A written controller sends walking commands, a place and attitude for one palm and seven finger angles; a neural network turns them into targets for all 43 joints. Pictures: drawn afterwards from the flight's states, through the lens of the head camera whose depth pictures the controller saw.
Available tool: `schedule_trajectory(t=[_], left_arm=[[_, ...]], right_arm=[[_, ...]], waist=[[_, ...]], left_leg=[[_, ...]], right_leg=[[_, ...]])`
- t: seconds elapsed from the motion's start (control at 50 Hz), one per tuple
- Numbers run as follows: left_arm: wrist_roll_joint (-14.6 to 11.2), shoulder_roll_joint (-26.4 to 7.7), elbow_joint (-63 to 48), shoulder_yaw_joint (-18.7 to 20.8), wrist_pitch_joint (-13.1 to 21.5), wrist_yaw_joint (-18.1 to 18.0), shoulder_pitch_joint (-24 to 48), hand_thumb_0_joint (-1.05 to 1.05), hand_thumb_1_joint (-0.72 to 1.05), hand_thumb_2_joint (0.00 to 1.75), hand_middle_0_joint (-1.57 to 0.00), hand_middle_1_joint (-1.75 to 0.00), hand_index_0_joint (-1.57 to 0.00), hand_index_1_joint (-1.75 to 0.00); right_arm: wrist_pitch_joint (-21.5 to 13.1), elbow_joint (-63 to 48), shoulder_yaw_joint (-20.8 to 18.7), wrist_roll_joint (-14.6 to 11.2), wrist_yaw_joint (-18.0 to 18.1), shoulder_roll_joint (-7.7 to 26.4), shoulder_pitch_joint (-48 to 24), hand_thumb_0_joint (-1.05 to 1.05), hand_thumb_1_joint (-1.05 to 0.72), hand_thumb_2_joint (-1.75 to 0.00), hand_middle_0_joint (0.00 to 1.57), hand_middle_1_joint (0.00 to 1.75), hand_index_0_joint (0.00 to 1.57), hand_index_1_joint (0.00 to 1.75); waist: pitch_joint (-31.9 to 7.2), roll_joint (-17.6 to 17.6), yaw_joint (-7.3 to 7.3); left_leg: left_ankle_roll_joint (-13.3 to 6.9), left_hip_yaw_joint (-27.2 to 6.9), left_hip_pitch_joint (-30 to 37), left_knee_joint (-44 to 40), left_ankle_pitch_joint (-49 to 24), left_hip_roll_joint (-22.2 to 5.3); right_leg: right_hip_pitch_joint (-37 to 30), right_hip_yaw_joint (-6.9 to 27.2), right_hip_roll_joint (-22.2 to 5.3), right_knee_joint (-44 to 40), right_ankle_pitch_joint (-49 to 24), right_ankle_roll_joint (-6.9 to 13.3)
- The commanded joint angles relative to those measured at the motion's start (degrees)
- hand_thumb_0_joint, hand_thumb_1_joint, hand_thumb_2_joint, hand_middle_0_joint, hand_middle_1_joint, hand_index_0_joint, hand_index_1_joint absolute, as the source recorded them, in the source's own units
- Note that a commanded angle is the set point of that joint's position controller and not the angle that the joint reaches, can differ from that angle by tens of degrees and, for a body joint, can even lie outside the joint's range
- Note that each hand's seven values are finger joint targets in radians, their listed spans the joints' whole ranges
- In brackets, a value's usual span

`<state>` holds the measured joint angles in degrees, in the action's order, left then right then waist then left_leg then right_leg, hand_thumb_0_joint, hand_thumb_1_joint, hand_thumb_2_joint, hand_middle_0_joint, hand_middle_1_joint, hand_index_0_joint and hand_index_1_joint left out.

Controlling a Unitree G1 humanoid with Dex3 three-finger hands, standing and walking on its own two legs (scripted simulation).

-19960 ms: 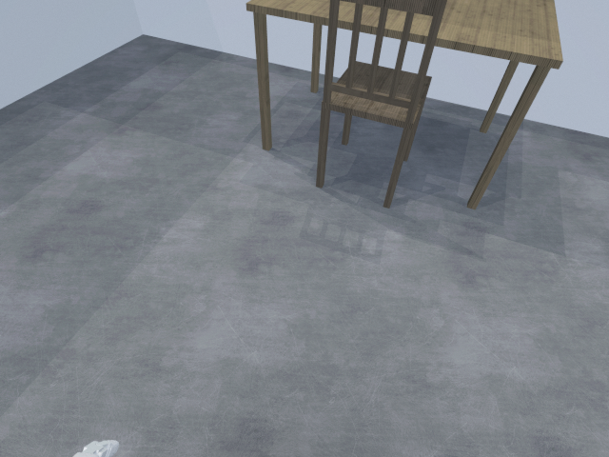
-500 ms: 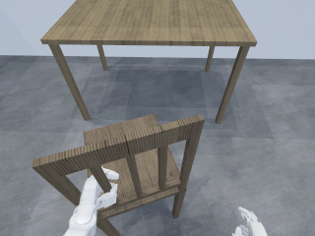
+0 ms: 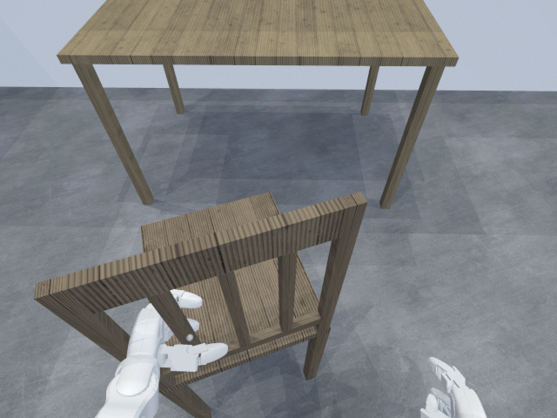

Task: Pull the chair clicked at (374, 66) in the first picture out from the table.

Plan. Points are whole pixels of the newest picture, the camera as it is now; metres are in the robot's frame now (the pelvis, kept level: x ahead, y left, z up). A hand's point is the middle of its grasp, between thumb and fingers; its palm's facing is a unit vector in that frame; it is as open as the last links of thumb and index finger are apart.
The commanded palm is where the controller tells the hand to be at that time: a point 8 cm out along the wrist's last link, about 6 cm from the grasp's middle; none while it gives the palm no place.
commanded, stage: open the thumb and straighten the fingers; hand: left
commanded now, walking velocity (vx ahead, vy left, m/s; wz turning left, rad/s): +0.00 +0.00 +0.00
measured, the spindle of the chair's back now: (236, 311) +0.29 +0.08 -0.05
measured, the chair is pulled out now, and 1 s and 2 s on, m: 0.64 0.64 0.63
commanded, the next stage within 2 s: draw the fingers out of the gap in 0.42 s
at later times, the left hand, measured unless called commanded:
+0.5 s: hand (190, 341) +0.24 +0.14 -0.05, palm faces +0.05 -0.98 -0.18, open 17.3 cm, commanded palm +0.22 +0.19 -0.03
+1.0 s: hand (183, 393) +0.17 +0.14 -0.05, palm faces +0.07 -0.98 -0.17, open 17.5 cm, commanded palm +0.14 +0.19 -0.03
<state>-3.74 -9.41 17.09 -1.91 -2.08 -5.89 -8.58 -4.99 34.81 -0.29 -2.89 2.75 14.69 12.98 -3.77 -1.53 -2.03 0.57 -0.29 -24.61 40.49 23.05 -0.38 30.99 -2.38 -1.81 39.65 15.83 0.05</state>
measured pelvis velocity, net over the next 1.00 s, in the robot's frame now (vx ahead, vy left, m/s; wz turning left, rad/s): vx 0.01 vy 0.00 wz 0.04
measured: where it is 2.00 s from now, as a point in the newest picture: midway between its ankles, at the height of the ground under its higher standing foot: outside the picture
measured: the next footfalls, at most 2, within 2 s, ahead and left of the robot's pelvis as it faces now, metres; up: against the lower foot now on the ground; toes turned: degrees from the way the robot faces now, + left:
none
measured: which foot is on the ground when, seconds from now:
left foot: down 0.00-1.00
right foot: down 0.00-1.00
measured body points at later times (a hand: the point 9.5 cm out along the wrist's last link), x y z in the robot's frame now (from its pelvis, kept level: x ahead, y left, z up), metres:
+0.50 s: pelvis +0.02 +0.00 -0.02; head +0.05 -0.01 +0.43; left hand +0.24 +0.20 -0.03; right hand +0.18 -0.24 -0.10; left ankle -0.03 +0.13 -0.72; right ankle +0.04 -0.12 -0.72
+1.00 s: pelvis +0.01 +0.00 -0.03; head +0.04 -0.01 +0.42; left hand +0.17 +0.19 -0.03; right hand +0.20 -0.23 -0.10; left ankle -0.03 +0.13 -0.72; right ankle +0.04 -0.12 -0.72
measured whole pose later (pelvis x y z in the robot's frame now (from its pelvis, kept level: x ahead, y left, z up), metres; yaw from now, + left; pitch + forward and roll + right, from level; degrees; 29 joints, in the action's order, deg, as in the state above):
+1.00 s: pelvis +0.01 +0.00 -0.03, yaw +2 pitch +11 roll -1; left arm -1.7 -9.7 -11.4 -6.2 -9.4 -5.6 -34.0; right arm -4.4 26.3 0.9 -2.1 5.2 12.5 14.3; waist -8.9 -2.5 -1.2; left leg 0.6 -2.9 -35.2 54.8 30.9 -0.1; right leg 40.3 -4.6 -2.6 52.7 23.6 0.0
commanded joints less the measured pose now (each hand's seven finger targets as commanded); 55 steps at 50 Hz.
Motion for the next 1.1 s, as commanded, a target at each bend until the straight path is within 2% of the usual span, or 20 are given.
schedule_trajectory(t=[0.0, 0.04, 0.12, 0.16, 0.18, 0.26, 0.3, 0.32, 0.36, 0.42, 0.44, 0.5, 0.52, 0.54, 0.56, 0.66, 0.74, 0.78, 0.84, 1.08], left_arm=[[-0.4, -4.7, -13.2, 2.7, 0.5, -0.1, 5.1, 0.0, -0.55, 0.2, -0.32, -0.94, -0.32, -0.94], [-0.5, -5.3, -14.7, 3.0, -0.3, -0.1, 6.4, 0.0, -0.55, 0.2, -0.27, -0.8, -0.27, -0.8], [0.2, -5.2, -17.5, 2.6, -1.4, -0.1, 4.0, 0.0, -0.55, 0.2, -0.18, -0.51, -0.18, -0.51], [0.4, -4.1, -19.3, 1.2, -2.0, 0.0, 4.3, 0.0, -0.55, 0.2, -0.13, -0.36, -0.13, -0.36], [0.5, -5.6, -17.2, 3.2, -2.6, 0.0, 1.7, 0.0, -0.55, 0.2, -0.1, -0.29, -0.1, -0.29], [0.5, -5.7, -20.9, 2.6, -3.4, 0.3, 1.1, 0.0, -0.55, 0.2, 0.0, 0.0, 0.0, 0.0], [0.5, -4.9, -21.8, 1.9, -4.1, 0.4, -0.4, 0.0, -0.55, 0.2, 0.0, 0.0, 0.0, 0.0], [0.6, -6.4, -22.4, 3.0, -4.3, 0.1, -0.1, 0.0, -0.55, 0.2, 0.0, 0.0, 0.0, 0.0], [0.8, -4.6, -23.3, 1.4, -4.7, 0.1, -1.8, 0.0, -0.55, 0.2, 0.0, 0.0, 0.0, 0.0], [0.7, -6.3, -25.0, 3.0, -5.2, -0.3, -4.2, 0.0, -0.55, 0.2, 0.0, 0.0, 0.0, 0.0], [0.8, -5.0, -26.3, 1.4, -5.1, -0.3, -4.0, 0.0, -0.55, 0.2, 0.0, 0.0, 0.0, 0.0], [1.1, -4.7, -25.7, 1.3, -5.6, -0.4, -5.9, 0.0, -0.55, 0.2, 0.0, 0.0, 0.0, 0.0], [1.1, -5.6, -26.0, 2.4, -5.7, -0.5, -9.0, 0.0, -0.55, 0.2, 0.0, 0.0, 0.0, 0.0], [1.0, -4.1, -28.3, 0.5, -5.4, -0.3, -10.7, 0.0, -0.55, 0.2, 0.0, 0.0, 0.0, 0.0], [1.0, -4.9, -28.7, 1.7, -5.5, -0.5, -13.3, 0.0, -0.55, 0.2, 0.0, 0.0, 0.0, 0.0], [1.6, -4.3, -34.1, 0.1, -4.7, -1.0, -17.3, 0.0, -0.55, 0.2, 0.0, 0.0, 0.0, 0.0], [2.1, -4.3, -35.8, -0.2, -4.6, -1.6, -22.2, 0.0, -0.55, 0.2, 0.0, 0.0, 0.0, 0.0], [2.4, -4.2, -37.0, -0.4, -4.4, -1.5, -23.8, 0.0, -0.55, 0.2, 0.0, 0.0, 0.0, 0.0], [2.5, -4.2, -39.0, -1.3, -4.1, -1.2, -23.8, 0.0, -0.55, 0.2, 0.0, 0.0, 0.0, 0.0], [2.3, -4.9, -41.6, 0.2, -5.2, -0.4, -34.6, 0.0, -0.55, 0.2, 0.0, 0.0, 0.0, 0.0]], right_arm=[[-3.4, -9.7, -2.3, 0.3, 0.9, 6.9, -3.5, 0.0, -0.9, -0.9, 0.2, 0.3, 0.2, 0.3], [-3.4, -10.0, -2.1, 0.3, 1.2, 7.1, -3.1, 0.0, -0.9, -0.9, 0.2, 0.3, 0.2, 0.3], [-3.7, -11.1, -2.0, 0.6, 1.5, 7.1, -2.5, 0.0, -0.9, -0.9, 0.2, 0.3, 0.2, 0.3], [-3.6, -11.4, -1.9, 0.6, 1.5, 6.9, -1.9, 0.0, -0.9, -0.9, 0.2, 0.3, 0.2, 0.3], [-3.5, -11.5, -1.9, 0.7, 1.6, 7.0, -1.6, 0.0, -0.9, -0.9, 0.2, 0.3, 0.2, 0.3], [-3.2, -12.5, -1.6, 0.6, 1.7, 6.9, -1.5, 0.0, -0.9, -0.9, 0.2, 0.3, 0.2, 0.3], [-3.3, -13.1, -1.5, 0.7, 1.7, 6.6, -1.5, 0.0, -0.9, -0.9, 0.2, 0.3, 0.2, 0.3], [-3.1, -13.1, -1.5, 0.8, 1.8, 7.0, -1.2, 0.0, -0.9, -0.9, 0.2, 0.3, 0.2, 0.3], [-3.0, -13.7, -1.4, 0.8, 1.8, 6.6, -1.2, 0.0, -0.9, -0.9, 0.2, 0.3, 0.2, 0.3], [-2.9, -14.1, -1.6, 0.9, 1.9, 6.8, -0.7, 0.0, -0.9, -0.9, 0.2, 0.3, 0.2, 0.3], [-2.9, -14.3, -1.4, 0.9, 1.9, 6.7, -0.8, 0.0, -0.9, -0.9, 0.2, 0.3, 0.2, 0.3], [-2.6, -14.4, -1.5, 1.0, 1.9, 6.5, -0.5, 0.0, -0.9, -0.9, 0.2, 0.3, 0.2, 0.3], [-2.6, -14.8, -1.7, 1.0, 1.9, 6.5, -0.9, 0.0, -0.9, -0.9, 0.2, 0.3, 0.2, 0.3], [-2.7, -15.3, -1.6, 0.9, 1.8, 6.2, -0.9, 0.0, -0.9, -0.9, 0.2, 0.3, 0.2, 0.3], [-2.5, -15.5, -1.8, 0.8, 1.8, 5.9, -1.0, 0.0, -0.9, -0.9, 0.2, 0.3, 0.2, 0.3], [-2.8, -16.3, -1.8, 0.9, 2.2, 5.5, -1.0, 0.0, -0.9, -0.9, 0.2, 0.3, 0.2, 0.3], [-2.7, -16.7, -2.0, 1.0, 2.4, 5.2, -1.2, 0.0, -0.9, -0.9, 0.2, 0.3, 0.2, 0.3], [-2.6, -17.1, -2.0, 0.9, 2.5, 4.9, -1.4, 0.0, -0.9, -0.9, 0.2, 0.3, 0.2, 0.3], [-2.7, -17.4, -1.9, 1.0, 2.8, 5.0, -1.6, 0.0, -0.9, -0.9, 0.2, 0.3, 0.2, 0.3], [-1.7, -19.2, -2.2, 0.5, 3.2, 3.7, -2.8, 0.0, -0.9, -0.9, 0.2, 0.3, 0.2, 0.3]], waist=[[-11.9, 3.1, 0.27], [-12.2, 4.9, -0.18], [-13.0, 3.1, 0.22], [-13.6, 2.9, -0.43], [-12.9, 3.9, 0.07], [-12.8, 2.9, -0.28], [-12.9, 1.7, -0.13], [-12.6, 2.6, -0.14], [-12.9, 1.8, -0.07], [-14.2, 2.8, 0.4], [-13.9, 1.7, -0.15], [-12.9, 3.0, -0.35], [-13.2, 3.1, 0.62], [-13.9, 1.9, 0.38], [-14.0, 1.8, 0.87], [-12.9, 0.3, 0.34], [-12.1, 2.2, 0.25], [-11.6, 1.2, 0.48], [-11.4, 2.0, -0.27], [-10.3, 1.5, 1.0]], left_leg=[[-0.8, 0.4, -4.4, -3.9, -10.8, -0.4], [-1.0, 0.2, -5.6, -3.1, -10.5, -0.2], [-1.0, -0.1, -5.6, -1.4, -12.6, -0.1], [-0.9, -0.2, -5.1, -0.5, -13.7, -0.1], [-0.9, -0.1, -6.3, -0.2, -13.3, 0.0], [-0.9, -0.2, -6.9, 0.7, -13.1, 0.2], [-1.0, -0.1, -6.9, 1.3, -13.0, 0.2], [-0.9, -0.5, -7.6, 1.3, -13.4, 0.3], [-0.9, -0.5, -7.2, 1.5, -13.9, 0.3], [-0.9, -0.6, -7.7, 2.2, -15.4, 0.3], [-0.9, -0.5, -7.3, 2.4, -15.7, 0.4], [-0.9, -0.7, -8.3, 2.7, -14.4, 0.4], [-0.9, -0.7, -8.8, 2.7, -15.0, 0.4], [-0.9, -0.4, -8.0, 2.9, -15.5, 0.4], [-0.8, -0.3, -8.2, 2.9, -15.5, 0.4], [-0.9, -0.7, -8.3, 3.6, -15.0, 0.5], [-0.8, -1.1, -9.9, 4.3, -14.2, 0.6], [-0.8, -1.1, -10.2, 4.5, -12.9, 0.7], [-1.1, -1.1, -10.9, 5.4, -11.0, 0.9], [-1.2, -1.2, -14.0, 6.5, -8.0, 1.1]], right_leg=[[-10.9, 0.0, -0.8, -1.8, -7.1, 0.5], [-10.8, 0.0, -0.8, -1.3, -7.0, 0.3], [-9.8, -0.4, -0.8, 0.5, -8.6, 0.6], [-9.1, -0.6, -0.8, 1.2, -10.0, 0.5], [-8.9, -0.7, -0.7, 1.6, -9.9, 0.4], [-8.5, -0.7, -0.8, 2.1, -10.0, 0.4], [-7.8, -0.8, -0.8, 2.4, -9.5, 0.3], [-8.2, -0.9, -0.8, 2.4, -9.8, 0.6], [-7.8, -1.1, -0.7, 3.0, -10.2, 0.5], [-9.0, -1.1, -0.7, 3.4, -12.0, 0.7], [-8.5, -1.0, -0.8, 3.6, -12.7, 0.7], [-7.3, -1.4, -0.6, 3.9, -11.3, 0.5], [-8.2, -1.3, -0.6, 3.9, -11.9, 0.8], [-8.4, -1.2, -0.8, 4.1, -12.7, 0.7], [-8.7, -1.2, -0.7, 4.1, -12.8, 0.8], [-6.4, -1.6, -0.5, 4.8, -10.9, 0.9], [-5.4, -1.8, -0.3, 5.4, -10.1, 0.9], [-4.2, -1.9, -0.2, 5.7, -8.1, 0.9], [-3.2, -1.6, -0.2, 5.6, -6.3, 0.7], [-2.2, -1.3, -0.1, 6.2, -2.8, 0.8]])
